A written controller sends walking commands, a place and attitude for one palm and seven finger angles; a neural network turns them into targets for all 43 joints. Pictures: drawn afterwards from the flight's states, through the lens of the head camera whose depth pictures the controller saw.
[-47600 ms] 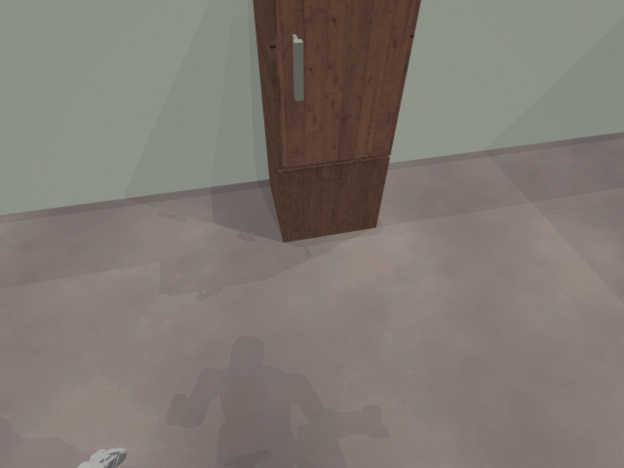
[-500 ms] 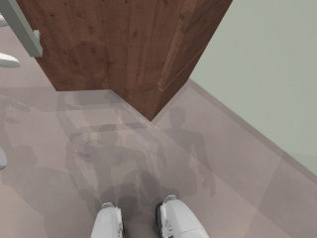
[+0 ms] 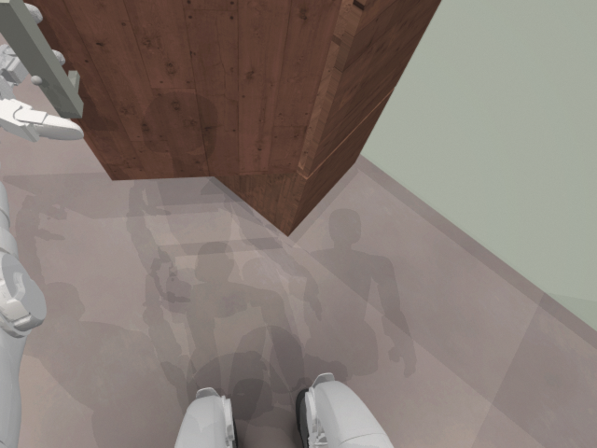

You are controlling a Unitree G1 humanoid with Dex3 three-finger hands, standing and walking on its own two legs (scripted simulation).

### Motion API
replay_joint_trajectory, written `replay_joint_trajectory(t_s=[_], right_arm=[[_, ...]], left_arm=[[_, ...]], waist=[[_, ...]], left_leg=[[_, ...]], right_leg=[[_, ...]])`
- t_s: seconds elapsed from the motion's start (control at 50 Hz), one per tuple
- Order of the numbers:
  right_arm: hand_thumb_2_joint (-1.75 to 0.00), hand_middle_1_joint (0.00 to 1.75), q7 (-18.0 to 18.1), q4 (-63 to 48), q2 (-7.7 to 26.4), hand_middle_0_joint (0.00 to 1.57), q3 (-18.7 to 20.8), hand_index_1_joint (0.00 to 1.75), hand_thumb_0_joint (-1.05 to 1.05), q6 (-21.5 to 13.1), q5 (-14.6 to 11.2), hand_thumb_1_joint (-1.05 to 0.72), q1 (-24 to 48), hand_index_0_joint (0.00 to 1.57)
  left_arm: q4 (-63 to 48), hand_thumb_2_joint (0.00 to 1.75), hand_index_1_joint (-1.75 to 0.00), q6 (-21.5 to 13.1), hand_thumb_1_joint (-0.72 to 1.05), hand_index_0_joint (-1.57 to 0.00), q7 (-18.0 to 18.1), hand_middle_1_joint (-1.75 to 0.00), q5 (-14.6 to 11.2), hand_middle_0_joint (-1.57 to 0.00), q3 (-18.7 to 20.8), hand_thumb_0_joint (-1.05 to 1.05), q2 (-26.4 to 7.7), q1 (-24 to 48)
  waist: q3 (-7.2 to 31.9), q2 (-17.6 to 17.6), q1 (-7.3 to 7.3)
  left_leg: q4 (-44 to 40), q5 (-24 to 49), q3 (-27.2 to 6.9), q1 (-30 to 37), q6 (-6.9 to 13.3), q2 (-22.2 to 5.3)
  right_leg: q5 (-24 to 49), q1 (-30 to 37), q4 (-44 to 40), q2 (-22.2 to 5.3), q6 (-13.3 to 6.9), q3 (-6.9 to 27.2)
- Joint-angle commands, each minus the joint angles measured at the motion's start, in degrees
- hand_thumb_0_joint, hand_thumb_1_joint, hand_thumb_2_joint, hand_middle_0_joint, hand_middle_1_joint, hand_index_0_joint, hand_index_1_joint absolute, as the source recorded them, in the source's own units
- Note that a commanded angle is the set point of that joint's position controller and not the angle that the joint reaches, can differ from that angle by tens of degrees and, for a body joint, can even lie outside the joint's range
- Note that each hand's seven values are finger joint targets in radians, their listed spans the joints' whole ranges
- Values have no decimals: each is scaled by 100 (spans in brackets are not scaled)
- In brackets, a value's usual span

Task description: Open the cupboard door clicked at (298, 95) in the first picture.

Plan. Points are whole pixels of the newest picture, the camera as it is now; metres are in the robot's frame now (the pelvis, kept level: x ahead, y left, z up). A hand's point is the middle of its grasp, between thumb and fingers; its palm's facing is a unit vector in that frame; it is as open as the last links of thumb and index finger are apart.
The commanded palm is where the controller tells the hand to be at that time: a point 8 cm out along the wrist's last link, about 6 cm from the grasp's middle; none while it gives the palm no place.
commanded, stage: slide the fingers in behind the handle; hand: left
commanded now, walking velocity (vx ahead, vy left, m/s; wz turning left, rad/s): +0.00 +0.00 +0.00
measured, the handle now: (44, 47) +0.59 +0.24 +0.09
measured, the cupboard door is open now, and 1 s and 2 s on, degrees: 46 46 56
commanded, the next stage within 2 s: close the thumb around the handle in 0.66 s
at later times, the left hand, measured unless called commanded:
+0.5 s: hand (44, 81) +0.54 +0.23 +0.09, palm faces +0.01 -1.00 -0.01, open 14.0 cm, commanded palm +0.52 +0.26 +0.08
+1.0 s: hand (53, 85) +0.54 +0.23 +0.08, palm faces +0.01 -1.00 +0.00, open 12.4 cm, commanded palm +0.52 +0.26 +0.08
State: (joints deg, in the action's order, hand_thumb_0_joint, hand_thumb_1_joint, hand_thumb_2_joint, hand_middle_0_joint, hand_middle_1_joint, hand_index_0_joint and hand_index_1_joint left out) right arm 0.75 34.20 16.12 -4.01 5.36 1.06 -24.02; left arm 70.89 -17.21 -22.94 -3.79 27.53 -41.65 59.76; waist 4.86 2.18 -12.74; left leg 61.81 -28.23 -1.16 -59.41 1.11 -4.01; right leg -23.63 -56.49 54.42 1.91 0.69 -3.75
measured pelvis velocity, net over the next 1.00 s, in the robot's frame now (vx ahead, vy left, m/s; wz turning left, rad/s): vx -0.01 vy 0.00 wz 0.00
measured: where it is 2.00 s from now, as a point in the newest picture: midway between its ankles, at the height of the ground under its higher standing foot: outside the picture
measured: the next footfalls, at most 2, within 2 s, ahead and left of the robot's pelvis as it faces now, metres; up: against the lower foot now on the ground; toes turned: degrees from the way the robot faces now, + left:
none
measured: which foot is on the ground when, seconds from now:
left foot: down 0.00-1.00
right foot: down 0.00-1.00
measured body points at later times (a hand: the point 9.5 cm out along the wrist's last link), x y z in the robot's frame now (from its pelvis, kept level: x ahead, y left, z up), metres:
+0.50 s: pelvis -0.01 +0.00 +0.00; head +0.16 +0.03 +0.42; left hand +0.53 +0.29 +0.09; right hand -0.03 -0.27 -0.10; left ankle +0.00 +0.10 -0.66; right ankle +0.01 -0.14 -0.66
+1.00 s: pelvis -0.01 +0.00 +0.00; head +0.15 +0.03 +0.42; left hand +0.53 +0.28 +0.08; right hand -0.03 -0.26 -0.10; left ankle +0.00 +0.10 -0.66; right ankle +0.01 -0.14 -0.66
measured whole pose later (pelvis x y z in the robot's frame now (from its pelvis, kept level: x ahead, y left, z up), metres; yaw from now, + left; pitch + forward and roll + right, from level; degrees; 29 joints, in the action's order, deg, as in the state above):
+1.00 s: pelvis -0.01 +0.00 +0.00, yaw +0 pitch +25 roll -5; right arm 0.8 34.9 16.1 -4.0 3.9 1.3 -23.6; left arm 74.0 -18.5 -19.2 -2.9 26.0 -39.3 61.2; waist 4.9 2.3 -13.0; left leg 62.4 -28.1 -0.8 -59.6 1.5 -3.4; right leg -23.7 -56.9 55.5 1.3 1.1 -3.3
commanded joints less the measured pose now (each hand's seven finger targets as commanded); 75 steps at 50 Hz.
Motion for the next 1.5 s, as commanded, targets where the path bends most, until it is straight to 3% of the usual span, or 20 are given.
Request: replay_joint_trajectory(t_s=[0.0, 0.04, 0.06, 0.12, 0.24, 0.32, 0.4, 0.5, 0.56, 0.64, 0.7, 0.74, 0.86, 0.92, 1.04, 1.24, 1.32, 1.36, 1.4, 1.48], right_arm=[[-90, 30, 46, -101, 1094, 20, 423, 30, 0, -42, 12, -90, -1265, 20], [-90, 30, 41, -111, 1099, 20, 415, 30, 0, -46, 6, -90, -1250, 20], [-90, 30, 49, -137, 1117, 20, 422, 30, 0, -47, 5, -90, -1257, 20], [-90, 30, 45, -133, 1079, 20, 428, 30, 0, -67, 6, -90, -1226, 20], [-90, 30, 59, -63, 1097, 20, 433, 30, 0, -105, -2, -90, -1240, 20], [-90, 30, 81, -43, 1098, 20, 418, 30, 0, -141, 0, -90, -1243, 20], [-90, 30, 56, -25, 1090, 20, 448, 30, 0, -174, 38, -90, -1238, 20], [-90, 30, 31, -40, 1112, 20, 461, 30, 0, -131, 31, -90, -1271, 20], [-90, 30, 32, -86, 1101, 20, 455, 30, 0, -94, 5, -90, -1246, 20], [-90, 30, 42, -91, 1111, 20, 456, 30, 0, -97, 12, -90, -1237, 20], [-90, 30, 32, -35, 1079, 20, 471, 30, 0, -141, 36, -90, -1224, 20], [-90, 30, 25, -1, 1092, 20, 485, 30, 0, -157, 42, -90, -1244, 20], [-90, 30, 41, 22, 1104, 20, 447, 30, 0, -164, 38, -90, -1217, 20], [-90, 30, 77, -16, 1123, 20, 420, 30, 0, -174, 46, -90, -1233, 20], [-90, 30, 68, 27, 1128, 20, 431, 30, 0, -201, 82, -90, -1253, 20], [-90, 30, 46, 1, 1109, 20, 463, 30, 0, -96, 43, -90, -1342, 20], [-90, 30, 37, 1, 1083, 20, 473, 30, 0, -100, 48, -90, -1338, 20], [-90, 30, 26, -9, 1069, 20, 465, 30, 0, -106, 47, -90, -1304, 20], [-90, 30, 32, -60, 1085, 20, 454, 30, 0, -114, 52, -90, -1285, 20], [-90, 30, 42, -127, 1070, 20, 435, 30, 0, -125, 34, -90, -1229, 20]], left_arm=[[-1262, 30, -120, -425, -50, -30, 60, -120, -130, -30, 182, 0, -1598, 2306], [-1102, 30, -120, -378, -50, -30, 109, -120, -115, -30, 175, 0, -1594, 2311], [-1174, 30, -120, -384, -50, -30, 136, -120, -94, -30, 332, 0, -1824, 2278], [-1209, 30, -120, -443, -50, -30, 138, -120, -78, -30, 232, 0, -1675, 2271], [-1085, 30, -120, -457, -50, -30, 113, -120, -157, -30, 71, 0, -1438, 2446], [-1055, 30, -120, -466, -50, -30, 143, -120, -73, -30, 175, 0, -1674, 2559], [-1438, 30, -120, -606, -50, -30, 217, -120, -70, -30, 45, 0, -1461, 2730], [-1346, 30, -120, -519, -50, -30, 187, -120, -158, -30, 127, 0, -1398, 2375], [-1132, 30, -120, -388, -50, -30, 198, -120, -124, -30, 111, 0, -1369, 2114], [-1204, 30, -120, -459, -50, -30, 257, -120, -114, -30, 152, 0, -1428, 2196], [-1422, 30, -120, -618, -50, -30, 294, -120, -137, -30, -81, 0, -1114, 2520], [-1310, 30, -120, -645, -50, -30, 308, -120, -164, -30, -68, 0, -1045, 2423], [-900, 44, -124, -488, -16, -32, 345, -124, -63, -32, -170, 0, -1017, 2517], [-897, 52, -125, -506, 0, -34, 407, -125, -5, -34, 61, 0, -1413, 2671], [-1243, 66, -129, -704, 34, -36, 405, -129, 43, -36, 115, 0, -1569, 2889], [-1301, 90, -135, -377, 90, -40, 234, -135, -108, -40, 59, 0, -1333, 2466], [-1368, 90, -135, -486, 90, -40, 312, -135, -139, -40, 145, 0, -1331, 2362], [-1256, 90, -135, -482, 90, -40, 391, -135, -158, -40, 184, 0, -1325, 2330], [-1282, 90, -135, -552, 90, -40, 469, -135, -89, -40, 428, 0, -1698, 2297], [-1177, 90, -135, -583, 90, -40, 460, -135, -33, -40, 410, 0, -1743, 2160]], waist=[[3120, 1187, -11], [2837, 858, -78], [2929, 854, -3], [3046, 1094, 7], [2854, 797, -107], [2941, 1053, -64], [3326, 1405, -69], [3306, 1211, 11], [2954, 855, 17], [2782, 874, 25], [2894, 1167, -51], [2862, 1067, -60], [2580, 966, -129], [2717, 862, -97], [3288, 1325, -82], [3214, 1051, -80], [3132, 1151, -4], [2929, 919, -42], [2975, 916, 43], [2831, 812, 40]], left_leg=[[-528, 3111, -251, 2678, 36, 148], [-542, 2769, -207, 2333, 85, 150], [-546, 2736, -184, 2234, 98, 165], [-512, 2805, -153, 2349, 80, 174], [-547, 2526, -199, 2224, 95, 164], [-516, 2591, -216, 2295, 76, 170], [-487, 2934, -310, 2862, 18, 138], [-547, 3174, -309, 2918, 4, 129], [-606, 2898, -252, 2547, 46, 150], [-644, 2763, -262, 2515, 36, 149], [-642, 2907, -328, 2894, -5, 127], [-641, 2919, -357, 2960, -19, 114], [-656, 2507, -347, 2617, 11, 140], [-600, 2465, -337, 2402, 40, 156], [-456, 2949, -387, 2820, -14, 129], [-523, 3229, -327, 2827, 20, 121], [-557, 3305, -329, 2883, -8, 120], [-558, 3044, -255, 2607, 34, 142], [-550, 3004, -211, 2392, 49, 166], [-537, 2825, -146, 2138, 83, 186]], right_leg=[[2175, 1217, -377, 214, -164, 77], [2072, 1302, -431, 216, -130, 104], [2130, 1479, -417, 214, -135, 142], [2179, 1412, -381, 200, -146, 157], [1932, 1326, -424, 196, -131, 150], [1900, 1234, -372, 181, -149, 154], [1874, 925, -314, 180, -163, 97], [2068, 1106, -348, 205, -172, 58], [2039, 1254, -408, 209, -149, 61], [1886, 1166, -431, 200, -160, 65], [1769, 878, -417, 198, -171, 47], [1701, 793, -427, 206, -176, 21], [1428, 683, -437, 177, -165, 20], [1512, 871, -380, 162, -159, 66], [1753, 798, -258, 168, -178, 76], [2173, 1087, -373, 215, -146, 41], [2160, 1080, -375, 218, -166, 41], [2140, 1181, -407, 211, -141, 70], [2278, 1430, -358, 199, -147, 126], [2301, 1567, -350, 190, -148, 177]])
